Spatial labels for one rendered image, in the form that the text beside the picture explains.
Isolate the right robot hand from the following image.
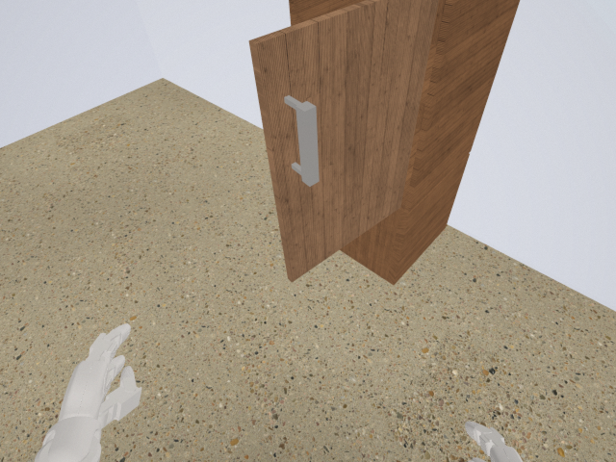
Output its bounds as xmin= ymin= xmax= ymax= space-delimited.
xmin=465 ymin=421 xmax=523 ymax=462

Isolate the robot left forearm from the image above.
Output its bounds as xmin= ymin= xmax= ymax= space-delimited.
xmin=35 ymin=416 xmax=101 ymax=462

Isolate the left robot hand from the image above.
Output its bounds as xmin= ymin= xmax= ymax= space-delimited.
xmin=58 ymin=323 xmax=141 ymax=429

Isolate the handle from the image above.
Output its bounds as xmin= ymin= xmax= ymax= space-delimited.
xmin=284 ymin=95 xmax=320 ymax=187

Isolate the cupboard door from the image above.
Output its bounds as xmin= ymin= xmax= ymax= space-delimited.
xmin=249 ymin=0 xmax=439 ymax=282

